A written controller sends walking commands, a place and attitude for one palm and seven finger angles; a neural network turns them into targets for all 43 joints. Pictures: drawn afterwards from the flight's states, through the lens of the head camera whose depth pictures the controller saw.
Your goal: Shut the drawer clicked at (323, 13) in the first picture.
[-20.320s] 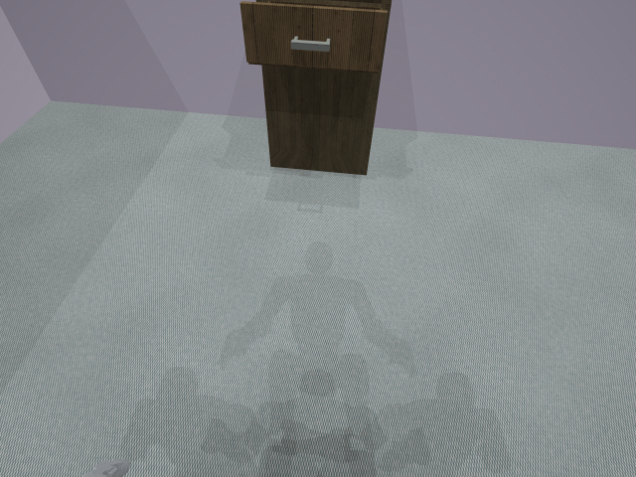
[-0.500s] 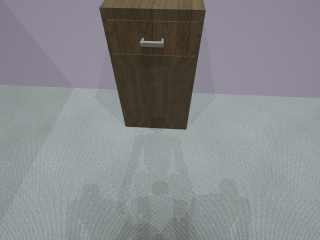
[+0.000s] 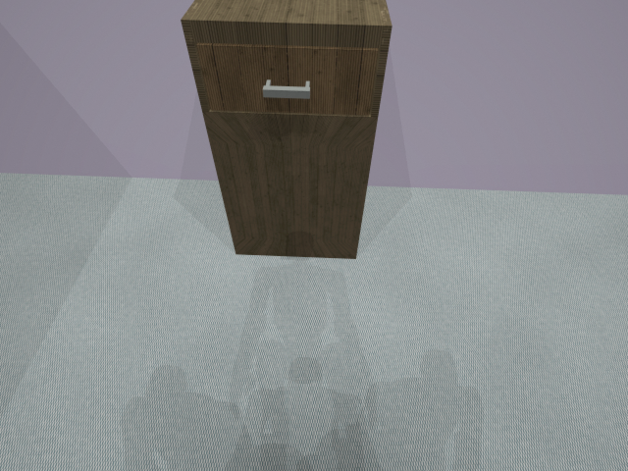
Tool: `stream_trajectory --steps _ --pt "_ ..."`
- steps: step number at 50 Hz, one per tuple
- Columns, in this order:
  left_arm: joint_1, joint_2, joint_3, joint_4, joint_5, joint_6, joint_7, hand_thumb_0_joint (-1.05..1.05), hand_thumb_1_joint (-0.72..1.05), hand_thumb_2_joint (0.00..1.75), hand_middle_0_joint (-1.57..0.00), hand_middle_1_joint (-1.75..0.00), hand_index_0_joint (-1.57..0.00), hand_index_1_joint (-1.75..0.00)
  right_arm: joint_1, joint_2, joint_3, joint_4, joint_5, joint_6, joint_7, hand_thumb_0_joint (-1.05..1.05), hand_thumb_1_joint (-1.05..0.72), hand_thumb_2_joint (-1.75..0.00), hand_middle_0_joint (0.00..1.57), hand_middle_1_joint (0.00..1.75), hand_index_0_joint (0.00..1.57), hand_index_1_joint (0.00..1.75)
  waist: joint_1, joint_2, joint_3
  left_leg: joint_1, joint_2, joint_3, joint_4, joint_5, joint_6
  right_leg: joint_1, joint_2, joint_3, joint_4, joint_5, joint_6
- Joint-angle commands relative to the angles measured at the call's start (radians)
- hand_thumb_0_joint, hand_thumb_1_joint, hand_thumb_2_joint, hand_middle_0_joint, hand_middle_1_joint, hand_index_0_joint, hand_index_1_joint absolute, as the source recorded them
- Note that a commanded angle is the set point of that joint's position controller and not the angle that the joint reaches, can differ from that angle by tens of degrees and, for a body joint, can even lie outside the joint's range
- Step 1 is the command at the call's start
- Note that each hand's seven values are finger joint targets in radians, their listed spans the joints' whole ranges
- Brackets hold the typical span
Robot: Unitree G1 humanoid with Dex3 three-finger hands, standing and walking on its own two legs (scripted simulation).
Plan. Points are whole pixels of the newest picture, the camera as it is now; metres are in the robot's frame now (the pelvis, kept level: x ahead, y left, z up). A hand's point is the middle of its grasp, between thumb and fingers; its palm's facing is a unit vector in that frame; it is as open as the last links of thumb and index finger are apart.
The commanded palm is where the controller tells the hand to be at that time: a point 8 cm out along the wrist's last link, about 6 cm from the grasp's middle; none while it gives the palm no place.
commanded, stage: look to check the result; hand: left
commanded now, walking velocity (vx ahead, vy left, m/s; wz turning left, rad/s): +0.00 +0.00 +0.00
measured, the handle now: (287, 88) +0.99 +0.12 -0.02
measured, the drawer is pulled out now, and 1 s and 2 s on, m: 0.00 0.00 0.00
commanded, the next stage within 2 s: stand and wait in 0.50 s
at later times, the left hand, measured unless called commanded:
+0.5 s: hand out of the picture +0.02 +0.17 -0.17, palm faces +0.02 -0.98 -0.21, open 7.4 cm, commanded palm none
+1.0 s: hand out of the picture +0.07 +0.20 -0.16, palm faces +0.01 -0.96 -0.29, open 7.4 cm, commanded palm none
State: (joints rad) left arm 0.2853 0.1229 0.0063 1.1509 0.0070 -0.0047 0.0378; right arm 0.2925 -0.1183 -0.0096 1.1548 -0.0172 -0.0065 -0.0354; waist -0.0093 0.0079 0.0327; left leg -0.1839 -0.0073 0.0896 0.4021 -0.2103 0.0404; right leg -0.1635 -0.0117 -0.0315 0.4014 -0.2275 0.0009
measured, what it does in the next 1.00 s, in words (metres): stands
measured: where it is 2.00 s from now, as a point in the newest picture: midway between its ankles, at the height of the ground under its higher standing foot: outside the picture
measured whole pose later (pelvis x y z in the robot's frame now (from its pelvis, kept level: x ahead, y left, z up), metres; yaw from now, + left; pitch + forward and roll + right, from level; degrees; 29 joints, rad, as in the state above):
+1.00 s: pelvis +0.01 -0.02 +0.00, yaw +0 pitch -1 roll +0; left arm 0.15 0.26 0.02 1.14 0.01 -0.02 0.01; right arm 0.16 -0.27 -0.02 1.15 -0.02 -0.01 -0.02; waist -0.01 0.02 0.03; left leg -0.12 0.02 0.07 0.33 -0.18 0.01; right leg -0.10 0.02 -0.05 0.32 -0.20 -0.03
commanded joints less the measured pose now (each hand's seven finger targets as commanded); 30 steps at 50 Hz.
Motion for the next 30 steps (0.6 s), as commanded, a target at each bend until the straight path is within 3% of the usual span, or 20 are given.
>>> stream_trajectory --steps 1,5,11,30 --pt "0.064 0.102 0.022 -0.019 0.002 -0.018 0.002 0.0 0.9 0.9 -0.2 -0.3 -0.2 -0.3 0.065 -0.106 -0.016 -0.02 0.004 -0.013 -0.01 0.0 -0.9 -0.9 0.2 0.3 0.2 0.3 -0.002 -0.017 0.023 0.034 0.122 -0.125 -0.077 0.137 0.005 -0.045 -0.087 0.075 -0.071 0.1 -0.03" --pt "0.056 0.111 0.023 -0.019 0.002 -0.02 0.002 0.0 0.9 0.9 -0.2 -0.3 -0.2 -0.3 0.052 -0.116 -0.019 -0.02 0.005 -0.015 -0.009 0.0 -0.9 -0.9 0.2 0.3 0.2 0.3 -0.002 -0.011 0.011 0.05 0.123 -0.124 -0.075 0.151 0.005 -0.038 -0.09 0.075 -0.074 0.109 -0.031" --pt "0.039 0.126 0.024 -0.019 0.002 -0.022 0.0 0.0 0.9 0.9 -0.2 -0.3 -0.2 -0.3 0.032 -0.133 -0.02 -0.017 0.004 -0.011 -0.009 0.0 -0.9 -0.9 0.2 0.3 0.2 0.3 -0.005 -0.003 0.044 0.041 0.122 -0.122 -0.082 0.129 0.001 -0.044 -0.09 0.083 -0.092 0.102 -0.033" --pt "-0.05 0.219 0.037 -0.041 0.002 -0.031 -0.01 0.0 0.9 0.9 -0.2 -0.3 -0.2 -0.3 -0.055 -0.231 -0.03 -0.036 0.003 -0.019 -0.005 0.0 -0.9 -0.9 0.2 0.3 0.2 0.3 -0.004 -0.006 -0.002 0.077 0.134 -0.13 -0.095 0.167 -0.003 -0.002 -0.1 0.092 -0.113 0.152 -0.04"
